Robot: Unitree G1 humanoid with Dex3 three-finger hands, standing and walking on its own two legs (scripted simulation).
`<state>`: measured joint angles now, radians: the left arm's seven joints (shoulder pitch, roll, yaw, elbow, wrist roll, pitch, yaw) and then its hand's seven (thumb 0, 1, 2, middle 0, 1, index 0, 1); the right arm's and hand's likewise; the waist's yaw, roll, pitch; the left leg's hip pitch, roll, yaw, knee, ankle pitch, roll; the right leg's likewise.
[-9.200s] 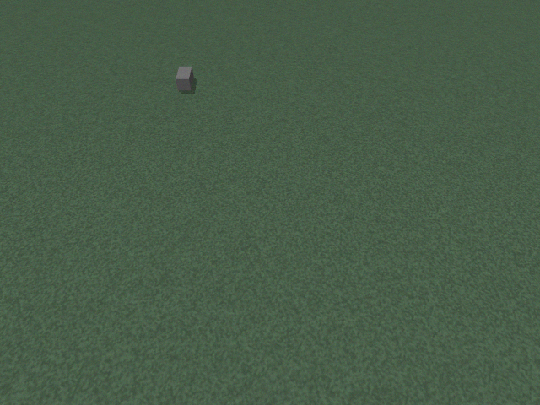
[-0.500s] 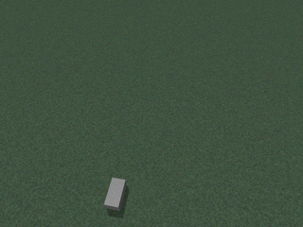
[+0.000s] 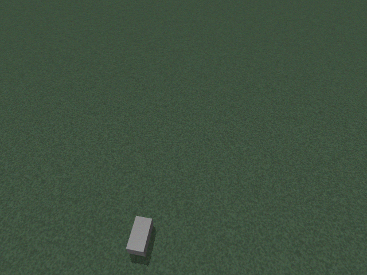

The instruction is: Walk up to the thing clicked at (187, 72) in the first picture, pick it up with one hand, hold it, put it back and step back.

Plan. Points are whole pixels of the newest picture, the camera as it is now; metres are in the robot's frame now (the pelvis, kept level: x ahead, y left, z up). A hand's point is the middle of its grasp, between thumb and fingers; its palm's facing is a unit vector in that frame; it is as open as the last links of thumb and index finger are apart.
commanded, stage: stand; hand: left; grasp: from above
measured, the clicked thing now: (140, 235) +0.42 +0.23 -0.74
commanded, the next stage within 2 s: rise first in 0.50 s
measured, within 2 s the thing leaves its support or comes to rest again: neither
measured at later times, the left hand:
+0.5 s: hand out of the picture +0.07 +0.25 -0.16, palm faces -0.02 -0.94 -0.35, open 7.4 cm
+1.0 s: hand out of the picture +0.14 +0.26 -0.19, palm faces +0.00 -0.91 -0.41, open 11.4 cm
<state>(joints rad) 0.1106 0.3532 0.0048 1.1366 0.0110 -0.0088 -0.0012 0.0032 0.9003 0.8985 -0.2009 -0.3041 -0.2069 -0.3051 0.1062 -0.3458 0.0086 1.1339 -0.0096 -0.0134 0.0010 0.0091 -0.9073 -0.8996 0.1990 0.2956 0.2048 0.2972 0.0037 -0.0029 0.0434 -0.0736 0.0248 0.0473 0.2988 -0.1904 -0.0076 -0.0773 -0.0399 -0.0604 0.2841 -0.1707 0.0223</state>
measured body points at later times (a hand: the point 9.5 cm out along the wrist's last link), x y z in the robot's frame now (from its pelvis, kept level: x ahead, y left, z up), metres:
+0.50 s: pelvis +0.00 +0.00 +0.00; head +0.01 +0.00 +0.45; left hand +0.07 +0.30 -0.13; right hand +0.08 -0.30 -0.13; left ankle -0.02 +0.12 -0.75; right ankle -0.01 -0.13 -0.75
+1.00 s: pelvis -0.01 +0.00 -0.03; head +0.06 +0.01 +0.42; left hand +0.14 +0.30 -0.16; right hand +0.08 -0.26 -0.15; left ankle -0.02 +0.12 -0.75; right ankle -0.01 -0.13 -0.75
